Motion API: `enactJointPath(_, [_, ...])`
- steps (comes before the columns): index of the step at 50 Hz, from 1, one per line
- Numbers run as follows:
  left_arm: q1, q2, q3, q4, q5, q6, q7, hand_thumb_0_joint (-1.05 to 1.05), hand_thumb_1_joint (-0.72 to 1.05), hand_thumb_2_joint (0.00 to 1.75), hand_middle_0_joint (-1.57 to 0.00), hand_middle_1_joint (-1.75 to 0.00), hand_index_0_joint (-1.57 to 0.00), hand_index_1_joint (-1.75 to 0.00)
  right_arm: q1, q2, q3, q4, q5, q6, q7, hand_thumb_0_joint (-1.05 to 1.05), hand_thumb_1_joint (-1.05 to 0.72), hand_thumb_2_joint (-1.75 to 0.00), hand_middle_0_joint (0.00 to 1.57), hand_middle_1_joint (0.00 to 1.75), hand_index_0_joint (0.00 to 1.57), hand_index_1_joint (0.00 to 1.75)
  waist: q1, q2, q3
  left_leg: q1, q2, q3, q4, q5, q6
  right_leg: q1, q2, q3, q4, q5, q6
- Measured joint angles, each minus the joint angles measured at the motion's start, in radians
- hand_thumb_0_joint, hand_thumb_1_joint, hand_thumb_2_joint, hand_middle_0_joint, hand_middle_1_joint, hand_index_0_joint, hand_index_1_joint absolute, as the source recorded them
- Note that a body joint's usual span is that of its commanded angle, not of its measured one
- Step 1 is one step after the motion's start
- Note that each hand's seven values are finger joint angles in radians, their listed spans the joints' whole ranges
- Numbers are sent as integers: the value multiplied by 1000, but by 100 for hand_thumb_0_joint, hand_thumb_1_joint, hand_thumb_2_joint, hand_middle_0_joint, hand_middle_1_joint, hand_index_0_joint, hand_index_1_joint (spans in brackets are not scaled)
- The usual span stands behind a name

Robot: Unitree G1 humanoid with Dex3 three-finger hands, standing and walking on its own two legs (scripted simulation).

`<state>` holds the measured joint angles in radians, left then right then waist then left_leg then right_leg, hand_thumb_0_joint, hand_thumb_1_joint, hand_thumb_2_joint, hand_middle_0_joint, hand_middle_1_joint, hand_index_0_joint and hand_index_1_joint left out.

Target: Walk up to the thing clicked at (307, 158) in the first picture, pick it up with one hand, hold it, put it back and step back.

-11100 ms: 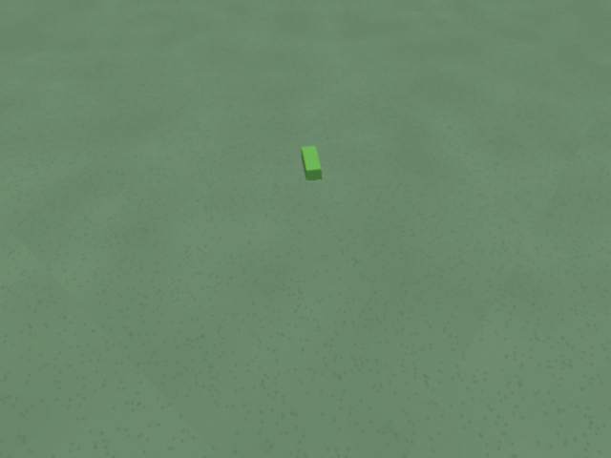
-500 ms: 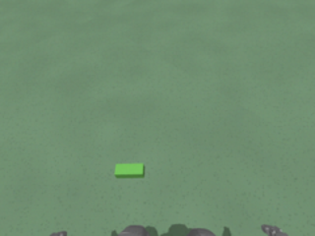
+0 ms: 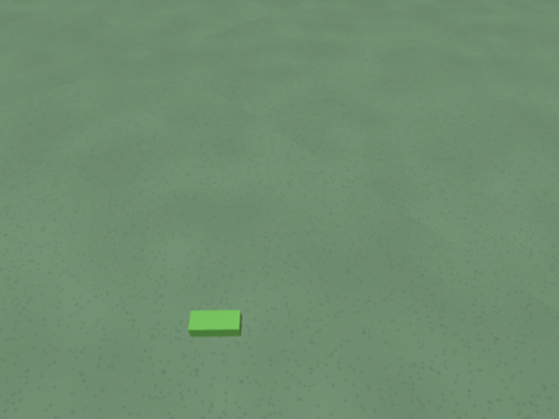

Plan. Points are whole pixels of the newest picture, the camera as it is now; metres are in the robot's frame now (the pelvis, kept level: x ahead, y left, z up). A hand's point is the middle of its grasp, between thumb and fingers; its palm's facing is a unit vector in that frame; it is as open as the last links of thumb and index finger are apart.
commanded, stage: stand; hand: left
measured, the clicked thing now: (215, 323) +0.55 +0.23 -0.75
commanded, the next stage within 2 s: walk up in 1.94 s
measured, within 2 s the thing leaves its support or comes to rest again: neither
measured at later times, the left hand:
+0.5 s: hand out of the picture +0.10 +0.24 -0.15, palm faces +0.00 -0.94 -0.34, open 7.4 cm
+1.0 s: hand out of the picture +0.08 +0.23 -0.15, palm faces +0.00 -0.93 -0.36, open 7.4 cm
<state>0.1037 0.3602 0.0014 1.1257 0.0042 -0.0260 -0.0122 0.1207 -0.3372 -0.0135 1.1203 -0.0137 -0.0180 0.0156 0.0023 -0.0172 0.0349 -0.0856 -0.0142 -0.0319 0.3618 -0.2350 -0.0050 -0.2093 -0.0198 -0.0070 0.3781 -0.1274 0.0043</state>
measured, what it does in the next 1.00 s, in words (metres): stands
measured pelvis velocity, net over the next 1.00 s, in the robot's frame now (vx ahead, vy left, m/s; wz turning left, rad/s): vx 0.01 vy -0.02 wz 0.01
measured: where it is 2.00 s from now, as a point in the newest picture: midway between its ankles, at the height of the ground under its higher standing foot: outside the picture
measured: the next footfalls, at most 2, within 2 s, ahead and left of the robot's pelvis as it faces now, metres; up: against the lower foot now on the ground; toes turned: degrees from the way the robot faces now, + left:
none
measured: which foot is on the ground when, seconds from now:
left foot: down 0.00-1.00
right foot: down 0.00-1.00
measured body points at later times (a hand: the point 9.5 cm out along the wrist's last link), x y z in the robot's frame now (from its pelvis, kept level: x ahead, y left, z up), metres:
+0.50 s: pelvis +0.02 -0.01 +0.00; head +0.02 -0.01 +0.45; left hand +0.10 +0.29 -0.13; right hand +0.11 -0.31 -0.13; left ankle -0.02 +0.12 -0.74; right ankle +0.05 -0.12 -0.74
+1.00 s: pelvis +0.01 -0.02 +0.00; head +0.02 -0.03 +0.45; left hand +0.08 +0.28 -0.12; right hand +0.07 -0.32 -0.14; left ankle -0.02 +0.12 -0.74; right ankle +0.05 -0.12 -0.74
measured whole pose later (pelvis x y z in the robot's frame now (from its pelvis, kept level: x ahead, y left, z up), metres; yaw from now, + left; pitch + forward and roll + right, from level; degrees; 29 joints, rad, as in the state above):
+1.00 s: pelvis +0.01 -0.02 +0.00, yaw +1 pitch -2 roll +0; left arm 0.10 0.35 0.01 1.15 0.00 -0.01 -0.01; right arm 0.15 -0.35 0.00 1.14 -0.01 0.00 0.01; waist 0.00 0.02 0.04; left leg -0.06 0.03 -0.06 0.32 -0.22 -0.04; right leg -0.18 0.02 -0.04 0.34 -0.12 -0.03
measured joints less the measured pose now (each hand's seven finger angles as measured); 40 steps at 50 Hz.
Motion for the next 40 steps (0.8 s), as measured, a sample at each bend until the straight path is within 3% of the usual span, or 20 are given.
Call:
enactJointPath(22, [-15,-17,-1,28,-2,0,12,1,91,90,-21,-30,-20,-30,-55,-10,8,18,8,8,-7,0,-91,-90,20,30,21,30,2,23,15,42,16,-15,-59,9,-13,37,13,-17,-38,-6,-10])
enactJointPath(40, [-21,-14,6,27,1,7,7,1,91,90,-21,-30,-20,-30,-8,-15,10,18,2,12,-5,0,-91,-90,20,30,21,30,-5,33,6,35,36,-23,-52,13,-31,37,31,-27,-45,4,-29])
